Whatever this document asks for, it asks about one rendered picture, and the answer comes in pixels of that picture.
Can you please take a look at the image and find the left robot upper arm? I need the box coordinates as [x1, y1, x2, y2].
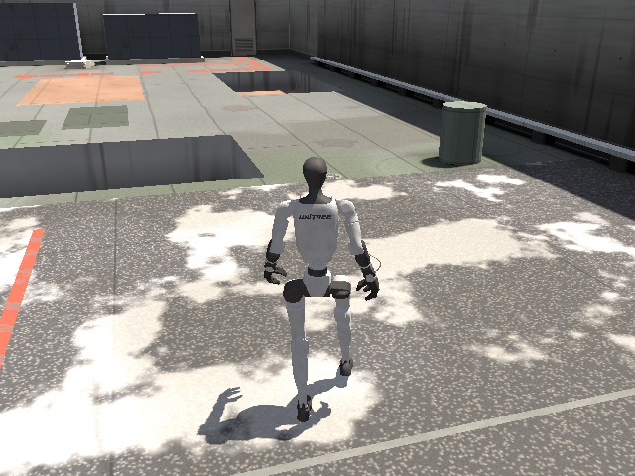
[269, 200, 295, 254]

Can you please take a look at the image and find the left robot forearm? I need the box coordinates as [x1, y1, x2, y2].
[264, 239, 280, 272]

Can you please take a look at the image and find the right robot shin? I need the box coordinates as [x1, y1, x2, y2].
[337, 307, 351, 364]

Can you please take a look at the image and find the robot left hand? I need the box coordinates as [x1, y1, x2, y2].
[264, 267, 287, 284]

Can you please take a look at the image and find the robot right hand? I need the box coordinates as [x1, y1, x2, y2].
[356, 277, 380, 301]

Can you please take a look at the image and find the right robot forearm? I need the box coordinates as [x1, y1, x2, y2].
[355, 240, 377, 282]

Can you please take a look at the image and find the right robot upper arm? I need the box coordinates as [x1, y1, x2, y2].
[336, 199, 364, 256]

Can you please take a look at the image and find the robot head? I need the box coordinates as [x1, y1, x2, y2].
[299, 157, 332, 204]

